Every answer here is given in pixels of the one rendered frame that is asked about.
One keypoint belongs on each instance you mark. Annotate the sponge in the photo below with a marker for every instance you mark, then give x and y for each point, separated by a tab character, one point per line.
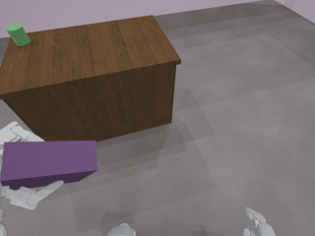
38	164

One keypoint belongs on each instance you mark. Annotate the table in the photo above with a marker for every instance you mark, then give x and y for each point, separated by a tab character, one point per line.
91	82

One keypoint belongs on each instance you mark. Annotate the left robot thigh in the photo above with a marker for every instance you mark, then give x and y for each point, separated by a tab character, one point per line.
121	230

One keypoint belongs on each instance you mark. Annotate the robot right hand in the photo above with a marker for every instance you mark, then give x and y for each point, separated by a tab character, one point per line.
259	221

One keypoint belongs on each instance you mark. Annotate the robot left hand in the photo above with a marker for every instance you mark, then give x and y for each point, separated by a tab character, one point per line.
24	197

